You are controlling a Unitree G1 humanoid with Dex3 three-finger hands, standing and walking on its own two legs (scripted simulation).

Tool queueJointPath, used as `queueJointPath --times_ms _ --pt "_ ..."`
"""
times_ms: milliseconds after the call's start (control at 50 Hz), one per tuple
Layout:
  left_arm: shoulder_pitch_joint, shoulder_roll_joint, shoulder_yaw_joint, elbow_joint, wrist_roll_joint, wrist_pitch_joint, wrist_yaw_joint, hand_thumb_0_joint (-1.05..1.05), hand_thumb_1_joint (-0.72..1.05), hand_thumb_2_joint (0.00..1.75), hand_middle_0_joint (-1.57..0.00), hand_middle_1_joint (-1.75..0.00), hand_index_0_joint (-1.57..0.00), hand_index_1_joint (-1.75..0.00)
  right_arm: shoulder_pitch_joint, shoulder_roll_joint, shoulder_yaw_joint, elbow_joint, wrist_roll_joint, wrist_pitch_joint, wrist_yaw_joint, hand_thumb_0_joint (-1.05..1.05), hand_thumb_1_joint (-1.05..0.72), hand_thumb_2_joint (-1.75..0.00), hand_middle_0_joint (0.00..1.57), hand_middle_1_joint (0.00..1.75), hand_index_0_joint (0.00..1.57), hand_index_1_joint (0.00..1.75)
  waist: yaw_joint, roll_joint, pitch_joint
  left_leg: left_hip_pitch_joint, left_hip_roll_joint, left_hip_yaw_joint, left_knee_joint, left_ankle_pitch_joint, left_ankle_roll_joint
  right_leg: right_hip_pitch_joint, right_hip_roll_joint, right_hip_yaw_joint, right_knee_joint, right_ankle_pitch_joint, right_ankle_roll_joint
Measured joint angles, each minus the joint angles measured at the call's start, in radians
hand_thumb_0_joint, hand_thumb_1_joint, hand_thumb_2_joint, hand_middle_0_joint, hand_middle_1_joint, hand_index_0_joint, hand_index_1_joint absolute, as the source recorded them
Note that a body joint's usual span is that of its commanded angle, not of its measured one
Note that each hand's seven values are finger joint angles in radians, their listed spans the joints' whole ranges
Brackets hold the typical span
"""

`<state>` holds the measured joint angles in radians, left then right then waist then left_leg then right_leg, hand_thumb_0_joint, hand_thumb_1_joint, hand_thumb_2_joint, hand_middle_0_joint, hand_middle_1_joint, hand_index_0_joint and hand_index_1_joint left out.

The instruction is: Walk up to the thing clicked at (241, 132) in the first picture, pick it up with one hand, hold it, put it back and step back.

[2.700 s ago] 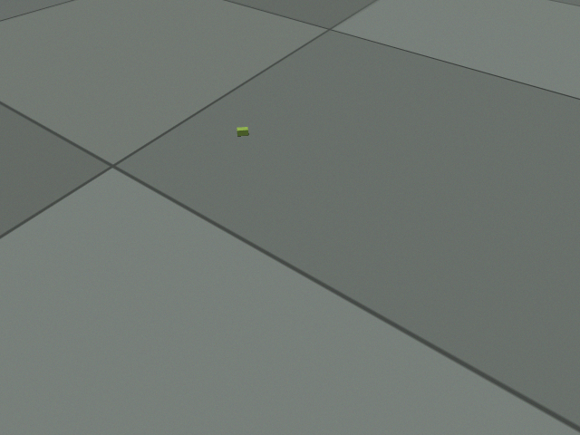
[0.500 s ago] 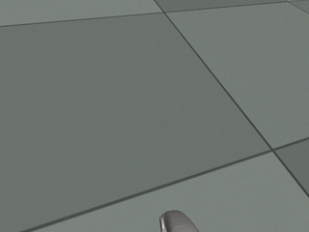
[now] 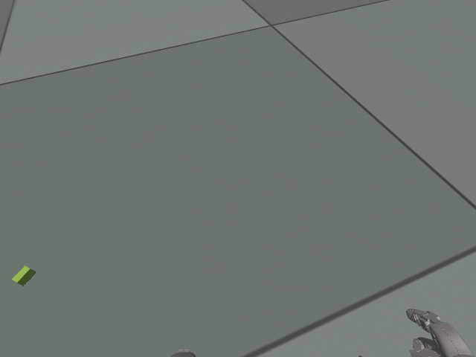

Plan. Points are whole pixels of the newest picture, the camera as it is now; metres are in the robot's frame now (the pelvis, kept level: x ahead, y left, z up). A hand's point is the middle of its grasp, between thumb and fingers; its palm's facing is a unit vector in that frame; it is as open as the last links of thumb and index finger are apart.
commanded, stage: walk up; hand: left
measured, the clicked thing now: (23, 275) +0.59 +0.93 -0.71
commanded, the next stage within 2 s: none
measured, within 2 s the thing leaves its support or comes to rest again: neither
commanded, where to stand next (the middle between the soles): +0.14 +0.94 m, yaw -33 degrees
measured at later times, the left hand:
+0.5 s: hand out of the picture +0.20 +0.48 -0.09, palm faces -0.13 -0.78 -0.62, open 7.3 cm
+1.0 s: hand out of the picture +0.31 +0.68 -0.13, palm faces -0.36 -0.79 -0.49, open 7.3 cm
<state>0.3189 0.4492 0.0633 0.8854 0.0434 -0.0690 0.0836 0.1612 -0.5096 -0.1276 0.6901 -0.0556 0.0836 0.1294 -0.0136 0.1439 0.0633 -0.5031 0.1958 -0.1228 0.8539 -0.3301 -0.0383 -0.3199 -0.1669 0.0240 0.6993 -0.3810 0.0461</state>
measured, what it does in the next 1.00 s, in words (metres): steps to the left, turning right: right foot, then left foot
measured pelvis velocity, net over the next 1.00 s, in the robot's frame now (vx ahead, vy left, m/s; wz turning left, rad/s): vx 0.13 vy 0.44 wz -0.32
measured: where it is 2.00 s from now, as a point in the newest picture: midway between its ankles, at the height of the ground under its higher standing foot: outside the picture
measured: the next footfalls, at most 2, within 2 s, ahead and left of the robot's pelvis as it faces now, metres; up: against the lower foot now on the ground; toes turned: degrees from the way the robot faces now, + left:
right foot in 0.34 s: +0.18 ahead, +0.04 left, +0.00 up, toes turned -13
left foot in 0.72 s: +0.20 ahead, +0.47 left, +0.00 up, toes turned -13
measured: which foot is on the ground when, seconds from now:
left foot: down 0.00-0.34, up 0.36-0.70, down 0.72-1.00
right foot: down 0.00-0.02, up 0.04-0.32, down 0.34-0.74, up 0.76-1.00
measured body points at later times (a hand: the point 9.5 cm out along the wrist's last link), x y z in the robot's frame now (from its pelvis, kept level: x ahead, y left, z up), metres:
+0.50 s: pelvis +0.08 +0.19 +0.01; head +0.11 +0.13 +0.45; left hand +0.21 +0.52 -0.05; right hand +0.13 -0.13 -0.14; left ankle +0.12 +0.32 -0.62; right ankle +0.14 +0.05 -0.70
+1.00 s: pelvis +0.13 +0.44 +0.01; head +0.20 +0.42 +0.46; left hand +0.33 +0.72 -0.10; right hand +0.07 +0.12 -0.09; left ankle +0.16 +0.48 -0.70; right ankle +0.14 +0.33 -0.65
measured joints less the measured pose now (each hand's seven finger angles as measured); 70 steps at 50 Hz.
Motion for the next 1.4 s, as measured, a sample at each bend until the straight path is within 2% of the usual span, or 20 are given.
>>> queueJointPath --times_ms 40,80,160,260,320,380,480,600,720,760,780,820,900,1000,1080,1100,1160,1200,1300,1400 --pt "-0.015 0.049 0.018 0.010 0.001 0.016 0.006 0.00 0.89 0.90 -0.22 -0.30 -0.22 -0.30 -0.013 0.036 -0.009 0.014 -0.012 -0.014 -0.012 0.00 -0.90 -0.90 0.20 0.29 0.20 0.30 -0.003 -0.091 0.029 0.017 -0.061 0.064 0.030 -0.087 -0.054 -0.058 -0.060 0.076 0.117 -0.025 -0.048" --pt "-0.036 0.074 0.032 0.028 -0.012 0.039 0.028 0.00 0.90 0.90 -0.21 -0.30 -0.21 -0.30 0.003 0.072 0.010 0.013 -0.015 -0.035 -0.022 0.00 -0.90 -0.90 0.20 0.29 0.20 0.30 -0.009 -0.123 0.049 0.013 -0.066 0.093 0.062 -0.102 -0.053 -0.146 0.024 0.122 0.335 -0.137 -0.087" --pt "-0.069 0.065 0.017 0.040 -0.049 0.030 0.039 0.00 0.90 0.90 -0.21 -0.30 -0.21 -0.30 0.062 0.121 0.041 0.024 -0.018 -0.031 -0.046 0.00 -0.90 -0.90 0.20 0.29 0.21 0.30 -0.050 -0.139 0.062 0.060 -0.088 0.128 -0.033 -0.071 0.005 -0.275 0.146 0.009 0.530 -0.130 -0.101" --pt "-0.063 0.003 -0.010 0.009 -0.066 0.017 0.016 0.00 0.90 0.90 -0.21 -0.30 -0.21 -0.30 0.102 0.101 0.035 0.005 -0.028 -0.012 -0.063 0.01 -0.90 -0.90 0.20 0.30 0.21 0.30 -0.094 -0.116 0.081 0.136 -0.146 0.217 -0.100 -0.077 0.071 -0.290 0.164 -0.126 0.332 -0.064 -0.077" --pt "-0.037 -0.028 -0.020 -0.026 -0.056 0.002 0.011 0.00 0.90 0.90 -0.21 -0.30 -0.21 -0.30 0.110 0.075 0.024 -0.014 -0.023 0.005 -0.067 0.01 -0.90 -0.90 0.20 0.30 0.21 0.30 -0.099 -0.084 0.074 0.140 -0.173 0.270 -0.039 -0.124 0.098 -0.203 0.170 -0.155 0.074 0.101 -0.099" --pt "-0.026 -0.049 -0.016 -0.058 -0.028 -0.008 0.023 0.00 0.90 0.90 -0.21 -0.30 -0.21 -0.30 0.086 0.059 0.020 -0.010 -0.011 0.024 -0.072 0.01 -0.90 -0.90 0.20 0.30 0.21 0.30 -0.072 -0.008 0.102 0.059 -0.179 0.184 0.208 -0.169 0.083 -0.176 0.199 -0.148 0.084 0.105 -0.119" --pt "-0.018 -0.053 -0.010 -0.087 -0.022 0.014 0.027 0.00 0.90 0.89 -0.21 -0.30 -0.22 -0.30 0.080 0.065 0.038 0.007 -0.016 0.049 -0.055 0.01 -0.90 -0.90 0.20 0.29 0.20 0.30 -0.020 0.029 0.069 -0.091 -0.173 0.079 0.485 -0.146 0.048 -0.130 0.155 -0.107 0.074 0.091 -0.087" --pt "0.030 -0.022 0.010 -0.093 -0.006 0.014 0.008 0.00 0.89 0.90 -0.21 -0.30 -0.21 -0.30 0.056 0.032 0.028 -0.014 -0.020 0.038 -0.026 0.01 -0.90 -0.90 0.20 0.30 0.21 0.30 0.011 0.017 0.030 -0.108 -0.099 0.016 0.401 -0.058 0.039 -0.147 0.091 0.004 0.066 0.096 -0.051" --pt "0.032 0.046 0.032 -0.101 0.008 0.019 0.001 0.00 0.89 0.90 -0.21 -0.30 -0.22 -0.30 0.058 -0.018 0.000 -0.022 -0.014 0.030 -0.023 0.01 -0.90 -0.90 0.20 0.30 0.21 0.30 0.025 -0.006 0.021 0.010 -0.086 0.052 0.138 -0.153 0.054 -0.230 0.042 0.098 0.119 0.079 -0.035" --pt "0.005 0.082 0.044 -0.085 0.002 0.031 0.009 0.00 0.89 0.90 -0.21 -0.30 -0.21 -0.30 0.057 0.005 -0.007 -0.011 -0.022 0.011 -0.035 0.00 -0.90 -0.90 0.20 0.29 0.20 0.30 0.025 -0.087 0.058 0.035 -0.144 0.115 0.139 -0.200 0.016 -0.258 0.002 0.179 0.183 0.048 -0.067" --pt "-0.003 0.087 0.051 -0.071 -0.005 0.041 0.020 0.00 0.89 0.90 -0.21 -0.30 -0.21 -0.30 0.066 0.018 0.000 -0.014 -0.028 0.002 -0.041 0.00 -0.90 -0.90 0.20 0.29 0.20 0.30 0.027 -0.110 0.064 0.036 -0.152 0.141 0.154 -0.203 0.018 -0.282 0.031 0.213 0.261 -0.034 -0.077" --pt "-0.022 0.066 0.041 -0.034 -0.017 0.057 0.044 0.00 0.90 0.90 -0.21 -0.30 -0.21 -0.30 0.088 0.032 0.018 -0.009 -0.022 -0.009 -0.052 0.00 -0.90 -0.90 0.20 0.29 0.20 0.30 0.001 -0.090 0.061 0.030 -0.140 0.141 0.159 -0.197 0.038 -0.315 0.124 0.172 0.422 -0.149 -0.097" --pt "-0.048 0.037 0.010 -0.017 -0.050 0.051 0.034 0.00 0.90 0.90 -0.21 -0.30 -0.21 -0.30 0.117 0.096 0.038 -0.007 -0.023 -0.007 -0.075 0.01 -0.90 -0.90 0.20 0.29 0.21 0.30 -0.054 -0.121 0.072 0.071 -0.173 0.174 0.020 -0.116 0.085 -0.344 0.209 0.060 0.537 -0.121 -0.093" --pt "-0.063 -0.020 -0.024 -0.055 -0.066 0.046 0.017 0.00 0.90 0.90 -0.21 -0.30 -0.21 -0.30 0.148 0.106 0.042 -0.042 -0.022 -0.008 -0.085 0.01 -0.90 -0.90 0.20 0.30 0.21 0.30 -0.080 -0.122 0.105 0.120 -0.220 0.246 -0.106 -0.048 0.146 -0.273 0.232 -0.051 0.372 -0.068 -0.079" --pt "-0.053 -0.057 -0.040 -0.087 -0.064 0.044 0.014 0.00 0.90 0.90 -0.21 -0.30 -0.21 -0.30 0.153 0.089 0.027 -0.076 -0.026 0.009 -0.090 0.01 -0.90 -0.90 0.20 0.30 0.21 0.30 -0.089 -0.090 0.109 0.109 -0.252 0.309 -0.094 -0.055 0.186 -0.155 0.209 -0.086 0.155 0.019 -0.101" --pt "-0.046 -0.061 -0.041 -0.095 -0.060 0.038 0.015 0.00 0.90 0.90 -0.21 -0.30 -0.21 -0.30 0.150 0.086 0.024 -0.080 -0.024 0.016 -0.090 0.01 -0.90 -0.90 0.20 0.30 0.21 0.30 -0.084 -0.077 0.109 0.094 -0.252 0.322 -0.061 -0.066 0.174 -0.110 0.204 -0.091 0.076 0.037 -0.109" --pt "-0.053 -0.064 -0.037 -0.119 -0.040 0.037 0.023 0.00 0.90 0.89 -0.21 -0.30 -0.21 -0.30 0.115 0.093 0.018 -0.071 -0.012 0.036 -0.094 0.01 -0.90 -0.90 0.20 0.30 0.21 0.30 -0.064 -0.015 0.150 -0.012 -0.244 0.224 0.234 -0.176 0.022 -0.095 0.219 -0.099 0.084 0.039 -0.094" --pt "-0.065 -0.047 -0.030 -0.122 -0.039 0.040 0.037 0.00 0.90 0.89 -0.21 -0.30 -0.22 -0.30 0.114 0.108 0.030 -0.070 -0.012 0.047 -0.093 0.01 -0.90 -0.90 0.20 0.30 0.21 0.30 -0.042 -0.031 0.144 -0.098 -0.248 0.152 0.491 -0.222 -0.028 -0.096 0.184 -0.085 0.098 0.043 -0.106" --pt "-0.073 -0.039 -0.013 -0.119 -0.025 0.033 0.040 0.00 0.90 0.89 -0.21 -0.30 -0.21 -0.30 0.081 0.067 0.030 -0.072 -0.003 0.043 -0.059 0.01 -0.90 -0.90 0.20 0.30 0.21 0.30 -0.008 -0.046 0.107 -0.128 -0.166 -0.021 0.603 -0.089 0.017 -0.121 0.084 -0.007 0.078 0.083 -0.088" --pt "-0.058 -0.003 -0.001 -0.118 0.005 0.035 0.011 0.00 0.89 0.90 -0.21 -0.30 -0.21 -0.30 0.033 0.006 0.002 -0.082 0.007 0.040 -0.052 0.01 -0.90 -0.90 0.20 0.30 0.21 0.30 -0.001 -0.022 0.078 0.012 -0.071 -0.026 0.287 -0.099 0.037 -0.207 0.033 0.082 0.110 0.106 -0.042"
